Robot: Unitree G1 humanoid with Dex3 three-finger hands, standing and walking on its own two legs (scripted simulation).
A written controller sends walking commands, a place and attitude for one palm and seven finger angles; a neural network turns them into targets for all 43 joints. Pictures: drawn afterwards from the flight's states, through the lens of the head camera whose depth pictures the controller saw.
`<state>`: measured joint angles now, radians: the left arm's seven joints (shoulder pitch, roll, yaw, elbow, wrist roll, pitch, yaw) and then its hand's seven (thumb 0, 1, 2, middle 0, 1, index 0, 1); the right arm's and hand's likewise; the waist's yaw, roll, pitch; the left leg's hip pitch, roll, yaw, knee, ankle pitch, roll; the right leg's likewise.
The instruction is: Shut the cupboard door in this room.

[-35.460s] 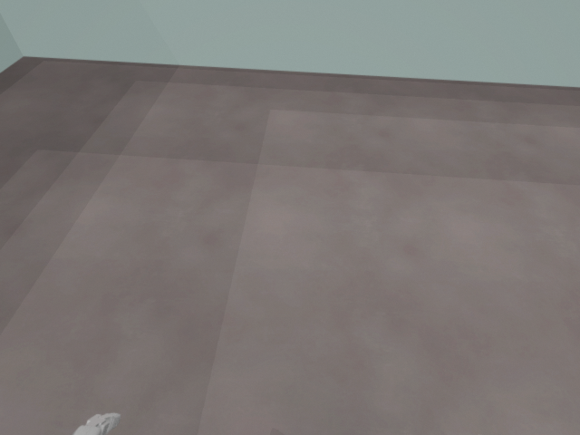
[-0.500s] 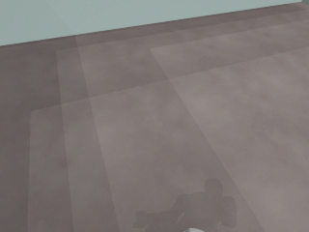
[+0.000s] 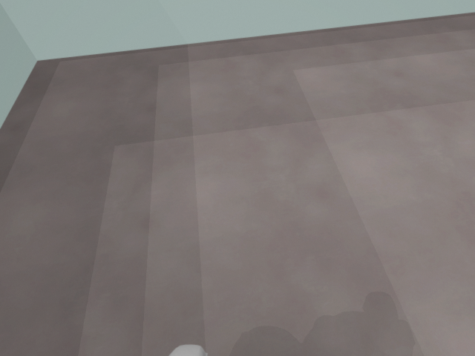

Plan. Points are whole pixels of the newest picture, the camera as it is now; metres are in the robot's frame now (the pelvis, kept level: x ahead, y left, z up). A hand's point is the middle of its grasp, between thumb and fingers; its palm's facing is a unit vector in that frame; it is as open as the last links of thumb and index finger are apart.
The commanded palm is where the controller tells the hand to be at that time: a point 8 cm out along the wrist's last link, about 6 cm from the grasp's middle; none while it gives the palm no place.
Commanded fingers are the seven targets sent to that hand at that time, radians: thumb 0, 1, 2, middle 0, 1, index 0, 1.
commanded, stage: turn or walk to find it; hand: left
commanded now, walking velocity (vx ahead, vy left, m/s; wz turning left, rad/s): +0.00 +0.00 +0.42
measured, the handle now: out of the picture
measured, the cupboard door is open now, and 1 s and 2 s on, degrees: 87 87 87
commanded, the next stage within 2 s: none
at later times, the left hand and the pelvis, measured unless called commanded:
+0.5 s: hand out of the picture +0.04 +0.24 -0.16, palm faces +0.22 -0.94 -0.27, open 7.4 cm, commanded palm none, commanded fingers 0.00 0.90 0.90 -0.20 -0.30 -0.20 -0.30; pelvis +0.00 +0.01 -0.01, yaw +11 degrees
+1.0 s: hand out of the picture -0.06 +0.17 -0.17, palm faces +0.47 -0.85 -0.26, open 7.4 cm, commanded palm none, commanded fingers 0.00 0.90 0.90 -0.20 -0.30 -0.20 -0.30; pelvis +0.00 -0.02 +0.00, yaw +26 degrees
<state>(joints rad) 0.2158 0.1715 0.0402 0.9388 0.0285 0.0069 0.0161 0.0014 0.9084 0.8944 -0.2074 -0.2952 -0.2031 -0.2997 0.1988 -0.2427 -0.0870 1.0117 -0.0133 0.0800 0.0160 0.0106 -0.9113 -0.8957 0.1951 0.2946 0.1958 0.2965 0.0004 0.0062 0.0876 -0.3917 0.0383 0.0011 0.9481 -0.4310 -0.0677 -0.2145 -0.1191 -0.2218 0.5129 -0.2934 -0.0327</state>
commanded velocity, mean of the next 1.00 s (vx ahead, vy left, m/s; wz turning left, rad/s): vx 0.00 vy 0.00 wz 0.42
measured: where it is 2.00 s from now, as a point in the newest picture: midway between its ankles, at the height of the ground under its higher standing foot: outside the picture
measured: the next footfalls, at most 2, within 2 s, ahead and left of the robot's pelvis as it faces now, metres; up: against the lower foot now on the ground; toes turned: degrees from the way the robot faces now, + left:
left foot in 0.14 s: +0.01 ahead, +0.15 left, +0.00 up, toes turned +9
right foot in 0.56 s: +0.06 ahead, -0.09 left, +0.00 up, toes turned +8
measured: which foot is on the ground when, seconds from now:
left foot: up 0.00-0.12, down 0.14-0.56, up 0.58-1.00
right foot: down 0.00-0.14, up 0.16-0.54, down 0.56-1.00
